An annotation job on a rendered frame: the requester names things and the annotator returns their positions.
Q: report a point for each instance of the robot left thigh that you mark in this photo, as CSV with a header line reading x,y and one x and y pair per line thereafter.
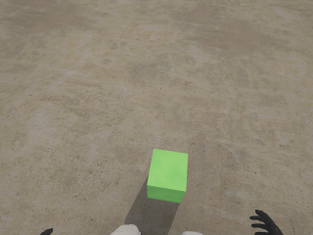
x,y
126,229

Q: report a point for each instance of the carton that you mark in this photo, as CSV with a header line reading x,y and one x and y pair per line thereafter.
x,y
167,179

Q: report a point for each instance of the robot right hand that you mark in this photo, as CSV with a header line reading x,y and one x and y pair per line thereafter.
x,y
269,225

